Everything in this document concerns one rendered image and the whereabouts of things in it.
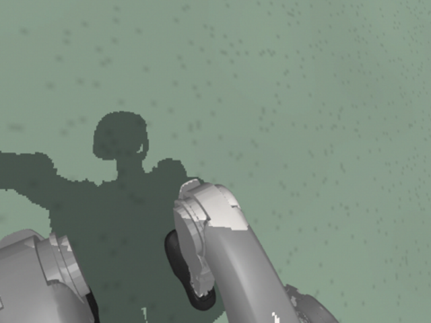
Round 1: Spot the left robot foot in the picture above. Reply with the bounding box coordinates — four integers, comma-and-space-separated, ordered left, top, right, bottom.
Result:
86, 289, 100, 323

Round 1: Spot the right robot hand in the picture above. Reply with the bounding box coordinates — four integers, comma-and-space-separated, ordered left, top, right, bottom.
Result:
284, 284, 339, 323

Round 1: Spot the right robot foot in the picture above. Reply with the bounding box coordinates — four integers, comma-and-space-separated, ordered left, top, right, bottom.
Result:
164, 229, 216, 311

